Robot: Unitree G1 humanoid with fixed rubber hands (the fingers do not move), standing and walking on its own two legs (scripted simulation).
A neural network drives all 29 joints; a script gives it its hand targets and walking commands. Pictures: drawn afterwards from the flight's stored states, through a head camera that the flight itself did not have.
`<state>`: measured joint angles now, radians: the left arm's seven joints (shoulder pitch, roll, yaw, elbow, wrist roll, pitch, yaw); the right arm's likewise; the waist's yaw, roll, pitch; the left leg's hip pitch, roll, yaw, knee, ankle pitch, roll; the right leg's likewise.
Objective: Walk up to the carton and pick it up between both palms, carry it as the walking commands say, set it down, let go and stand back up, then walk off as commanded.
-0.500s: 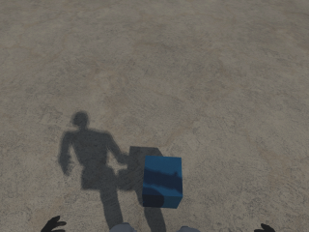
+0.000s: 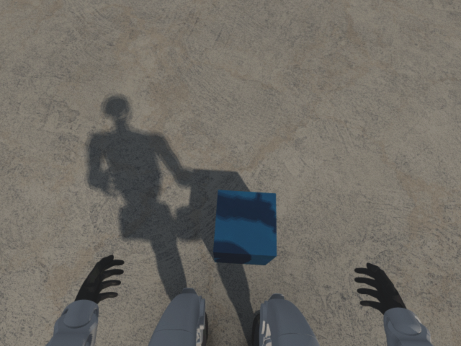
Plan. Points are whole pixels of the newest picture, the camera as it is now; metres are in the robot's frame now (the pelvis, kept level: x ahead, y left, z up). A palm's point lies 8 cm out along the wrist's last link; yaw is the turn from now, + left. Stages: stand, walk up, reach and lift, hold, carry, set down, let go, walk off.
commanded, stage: reach and lift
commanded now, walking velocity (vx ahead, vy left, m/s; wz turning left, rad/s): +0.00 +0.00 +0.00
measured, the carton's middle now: (243, 230) +0.43 -0.05 -0.59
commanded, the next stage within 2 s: none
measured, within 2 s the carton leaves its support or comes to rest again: neither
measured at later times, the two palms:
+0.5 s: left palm (135, 235) +0.31 +0.21 -0.14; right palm (354, 240) +0.31 -0.24 -0.14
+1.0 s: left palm (171, 188) +0.44 +0.16 -0.21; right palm (323, 201) +0.43 -0.22 -0.22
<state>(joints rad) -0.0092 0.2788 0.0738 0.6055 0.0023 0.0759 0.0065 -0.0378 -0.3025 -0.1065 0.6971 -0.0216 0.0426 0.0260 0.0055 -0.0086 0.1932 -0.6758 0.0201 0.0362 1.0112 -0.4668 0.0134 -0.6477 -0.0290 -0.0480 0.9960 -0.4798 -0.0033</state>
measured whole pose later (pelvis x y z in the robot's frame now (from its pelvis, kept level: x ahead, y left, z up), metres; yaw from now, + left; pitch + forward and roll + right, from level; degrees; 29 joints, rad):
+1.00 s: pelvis -0.06 +0.00 -0.06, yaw -1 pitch +32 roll -1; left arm -1.13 0.25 0.14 0.55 -0.10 0.23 0.17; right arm -1.11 -0.35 -0.24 0.68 0.12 0.16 -0.07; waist 0.01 0.02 0.44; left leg -1.37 0.02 0.02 1.17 -0.35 0.02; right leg -1.35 -0.02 -0.05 1.15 -0.36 0.00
